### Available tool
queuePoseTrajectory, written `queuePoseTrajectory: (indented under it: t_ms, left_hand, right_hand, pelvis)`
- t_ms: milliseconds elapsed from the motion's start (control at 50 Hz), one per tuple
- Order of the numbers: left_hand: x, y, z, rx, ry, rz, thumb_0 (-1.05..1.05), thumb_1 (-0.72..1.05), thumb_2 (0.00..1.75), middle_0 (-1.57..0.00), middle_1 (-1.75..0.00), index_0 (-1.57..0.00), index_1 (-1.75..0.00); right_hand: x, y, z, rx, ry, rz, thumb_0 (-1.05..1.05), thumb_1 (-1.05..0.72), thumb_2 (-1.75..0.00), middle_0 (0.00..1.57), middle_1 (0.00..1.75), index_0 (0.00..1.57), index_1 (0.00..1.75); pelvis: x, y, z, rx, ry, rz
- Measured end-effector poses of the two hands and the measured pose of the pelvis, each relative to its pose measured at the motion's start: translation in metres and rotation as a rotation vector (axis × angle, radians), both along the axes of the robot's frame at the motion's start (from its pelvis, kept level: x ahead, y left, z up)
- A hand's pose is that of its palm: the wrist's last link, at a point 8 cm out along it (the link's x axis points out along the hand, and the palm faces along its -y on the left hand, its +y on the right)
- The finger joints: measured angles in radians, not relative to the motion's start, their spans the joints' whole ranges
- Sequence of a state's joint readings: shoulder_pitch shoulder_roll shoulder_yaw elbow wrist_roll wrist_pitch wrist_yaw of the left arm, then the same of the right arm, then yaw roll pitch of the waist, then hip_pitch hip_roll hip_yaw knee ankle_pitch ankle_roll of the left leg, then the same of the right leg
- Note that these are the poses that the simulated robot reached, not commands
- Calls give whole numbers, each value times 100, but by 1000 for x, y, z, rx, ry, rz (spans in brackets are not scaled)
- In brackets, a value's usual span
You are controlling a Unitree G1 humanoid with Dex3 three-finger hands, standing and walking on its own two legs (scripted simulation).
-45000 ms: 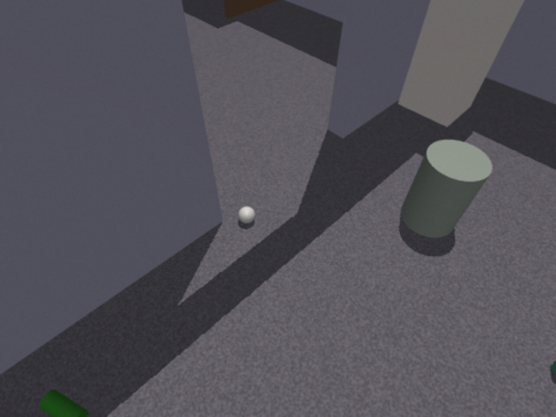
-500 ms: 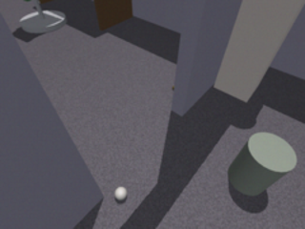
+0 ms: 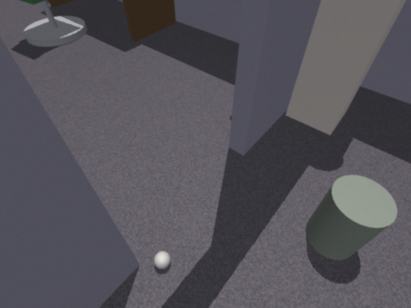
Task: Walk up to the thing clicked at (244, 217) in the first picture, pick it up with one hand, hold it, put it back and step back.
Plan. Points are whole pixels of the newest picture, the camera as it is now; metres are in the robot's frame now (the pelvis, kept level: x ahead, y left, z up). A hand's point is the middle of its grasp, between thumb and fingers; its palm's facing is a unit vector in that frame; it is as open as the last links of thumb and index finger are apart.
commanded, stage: stand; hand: left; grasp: from above
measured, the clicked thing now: (162, 259) +0.45 +0.21 -0.74
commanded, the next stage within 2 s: step back in 1.28 s
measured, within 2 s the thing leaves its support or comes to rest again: neither
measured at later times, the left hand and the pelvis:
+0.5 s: hand out of the picture +0.08 +0.23 -0.16, palm faces +0.02 -0.94 -0.33, open 7.4 cm; pelvis +0.01 -0.01 +0.00, yaw +0 degrees
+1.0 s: hand out of the picture +0.08 +0.23 -0.16, palm faces +0.01 -0.94 -0.34, open 7.4 cm; pelvis +0.01 -0.01 +0.00, yaw +0 degrees
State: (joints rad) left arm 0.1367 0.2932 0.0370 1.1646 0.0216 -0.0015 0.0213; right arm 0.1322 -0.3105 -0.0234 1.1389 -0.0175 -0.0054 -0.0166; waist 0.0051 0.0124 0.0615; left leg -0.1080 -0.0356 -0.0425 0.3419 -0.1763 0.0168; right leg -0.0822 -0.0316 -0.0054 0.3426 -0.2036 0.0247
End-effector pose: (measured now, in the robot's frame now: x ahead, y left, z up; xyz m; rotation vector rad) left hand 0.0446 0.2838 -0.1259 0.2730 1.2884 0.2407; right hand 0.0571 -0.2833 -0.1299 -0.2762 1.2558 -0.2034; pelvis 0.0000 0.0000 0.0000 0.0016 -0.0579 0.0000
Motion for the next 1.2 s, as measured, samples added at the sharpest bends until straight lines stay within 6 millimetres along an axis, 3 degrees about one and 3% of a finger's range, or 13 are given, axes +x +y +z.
queuePoseTrajectory:
  t_ms: [500,1200]
  left_hand:
    - [30,-9,4,-3,-52,-19,0,90,90,-20,-30,-20,-30]
    - [33,-9,9,9,-52,-38,0,90,90,-20,-30,-20,-30]
  right_hand:
    - [16,-15,5,-15,-22,14,0,-90,-90,20,30,20,30]
    - [14,-24,5,-12,-18,16,0,-90,-90,20,30,20,30]
  pelvis:
    - [8,-10,1,-2,7,0]
    - [9,-16,2,2,13,-6]
